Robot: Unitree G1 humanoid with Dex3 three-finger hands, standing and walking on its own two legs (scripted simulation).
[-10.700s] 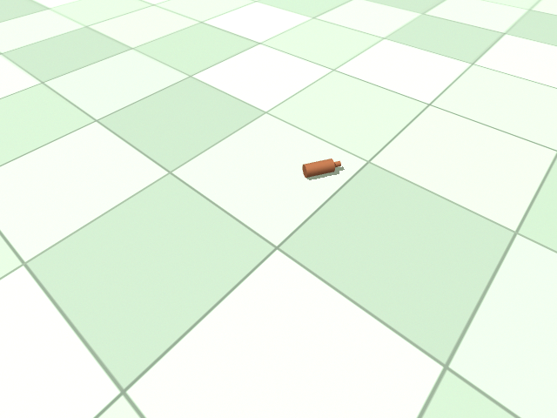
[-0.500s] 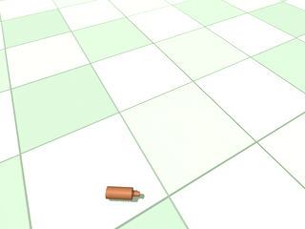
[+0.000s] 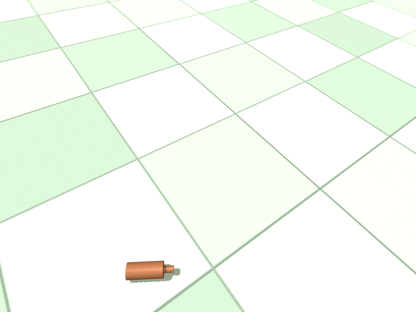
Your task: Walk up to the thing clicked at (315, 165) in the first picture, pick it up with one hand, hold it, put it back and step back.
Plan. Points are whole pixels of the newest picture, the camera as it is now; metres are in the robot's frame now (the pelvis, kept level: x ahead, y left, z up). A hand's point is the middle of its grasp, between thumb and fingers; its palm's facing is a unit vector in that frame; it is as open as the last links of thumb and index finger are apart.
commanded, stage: walk up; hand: left
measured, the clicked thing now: (150, 270) +0.43 +0.21 -0.74
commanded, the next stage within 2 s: stand in 1.58 s
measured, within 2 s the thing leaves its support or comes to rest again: neither
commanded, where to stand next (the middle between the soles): +0.07 +0.00 m, yaw +2 degrees
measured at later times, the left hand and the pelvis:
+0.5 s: hand (98, 308) +0.19 +0.22 -0.15, palm faces -0.02 -0.92 -0.39, open 7.4 cm; pelvis +0.03 -0.03 -0.02, yaw +1 degrees
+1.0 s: hand out of the picture +0.04 +0.26 -0.15, palm faces -0.07 -0.90 -0.44, open 7.4 cm; pelvis +0.00 -0.03 -0.01, yaw -2 degrees
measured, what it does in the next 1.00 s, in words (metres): steps on the spot: right foot, then left foot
